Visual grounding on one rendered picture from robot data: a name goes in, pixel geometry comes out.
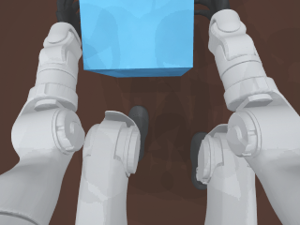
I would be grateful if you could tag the robot left upper arm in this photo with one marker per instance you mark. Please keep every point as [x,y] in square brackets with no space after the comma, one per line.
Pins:
[45,141]

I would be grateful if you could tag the robot right thigh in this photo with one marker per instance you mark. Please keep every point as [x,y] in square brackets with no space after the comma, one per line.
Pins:
[231,191]

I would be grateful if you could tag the right robot hand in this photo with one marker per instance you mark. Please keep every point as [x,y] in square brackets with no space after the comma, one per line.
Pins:
[214,6]

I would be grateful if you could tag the robot left foot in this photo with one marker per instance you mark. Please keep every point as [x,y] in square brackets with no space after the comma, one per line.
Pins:
[141,118]

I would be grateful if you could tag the robot right upper arm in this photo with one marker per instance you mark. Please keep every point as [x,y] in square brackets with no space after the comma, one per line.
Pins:
[268,138]

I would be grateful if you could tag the left robot forearm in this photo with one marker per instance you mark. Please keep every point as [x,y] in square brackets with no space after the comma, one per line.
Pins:
[57,72]

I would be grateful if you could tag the right robot forearm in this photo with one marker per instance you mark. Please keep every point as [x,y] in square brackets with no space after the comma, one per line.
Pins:
[239,65]

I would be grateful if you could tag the carton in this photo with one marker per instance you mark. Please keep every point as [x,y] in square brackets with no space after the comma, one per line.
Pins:
[137,38]

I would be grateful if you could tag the left robot hand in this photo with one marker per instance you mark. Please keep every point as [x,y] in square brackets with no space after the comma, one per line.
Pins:
[66,13]

